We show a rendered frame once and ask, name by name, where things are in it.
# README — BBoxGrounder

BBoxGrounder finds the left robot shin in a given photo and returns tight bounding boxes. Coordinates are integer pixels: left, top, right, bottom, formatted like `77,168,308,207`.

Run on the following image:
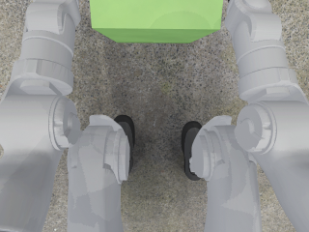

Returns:
67,114,126,173

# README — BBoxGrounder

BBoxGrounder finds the robot right forearm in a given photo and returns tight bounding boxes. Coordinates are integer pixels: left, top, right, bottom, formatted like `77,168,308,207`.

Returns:
224,0,309,105

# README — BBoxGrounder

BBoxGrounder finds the robot left forearm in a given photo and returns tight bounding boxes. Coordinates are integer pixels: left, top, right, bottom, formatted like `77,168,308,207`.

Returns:
0,0,81,104

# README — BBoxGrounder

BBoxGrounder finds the robot right upper arm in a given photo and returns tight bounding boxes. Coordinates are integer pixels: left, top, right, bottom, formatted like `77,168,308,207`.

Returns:
234,101,309,232

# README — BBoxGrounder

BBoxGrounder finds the carton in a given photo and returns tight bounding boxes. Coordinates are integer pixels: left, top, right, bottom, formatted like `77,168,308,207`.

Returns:
89,0,223,44

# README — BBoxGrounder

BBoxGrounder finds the robot left thigh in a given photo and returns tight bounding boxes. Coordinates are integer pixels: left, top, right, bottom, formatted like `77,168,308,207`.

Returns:
67,125,130,232

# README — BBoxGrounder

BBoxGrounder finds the robot left upper arm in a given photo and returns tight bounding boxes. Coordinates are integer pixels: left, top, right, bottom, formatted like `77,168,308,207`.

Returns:
0,94,81,232

